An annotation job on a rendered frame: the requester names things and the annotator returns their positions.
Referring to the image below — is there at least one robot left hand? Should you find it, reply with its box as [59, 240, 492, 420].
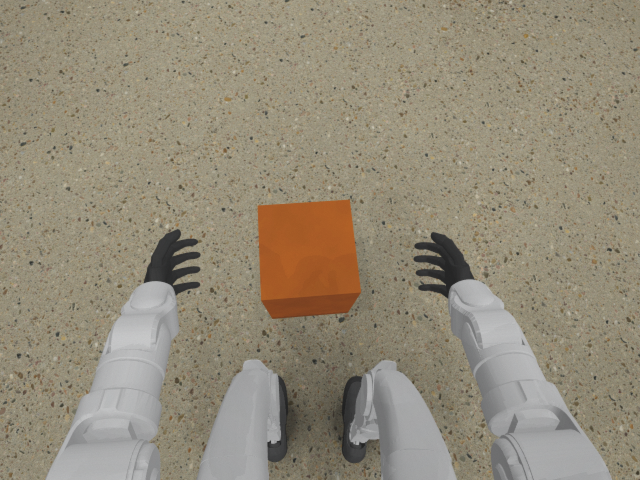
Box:
[143, 229, 201, 295]

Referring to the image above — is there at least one robot left upper arm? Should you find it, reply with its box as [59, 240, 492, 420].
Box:
[49, 439, 160, 480]

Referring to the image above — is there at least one right robot thigh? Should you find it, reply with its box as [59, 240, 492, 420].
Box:
[360, 369, 457, 480]

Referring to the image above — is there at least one robot right hand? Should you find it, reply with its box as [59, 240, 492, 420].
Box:
[414, 232, 475, 298]

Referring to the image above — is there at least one robot right upper arm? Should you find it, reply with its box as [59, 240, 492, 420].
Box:
[491, 429, 609, 480]

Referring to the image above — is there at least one carton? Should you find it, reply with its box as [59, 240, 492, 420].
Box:
[258, 200, 361, 319]

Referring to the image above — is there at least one right robot forearm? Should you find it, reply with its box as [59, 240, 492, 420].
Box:
[448, 279, 612, 480]

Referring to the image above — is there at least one left robot forearm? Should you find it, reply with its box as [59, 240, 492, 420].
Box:
[45, 281, 179, 480]

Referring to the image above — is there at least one robot right foot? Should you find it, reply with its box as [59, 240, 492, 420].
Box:
[342, 376, 367, 463]

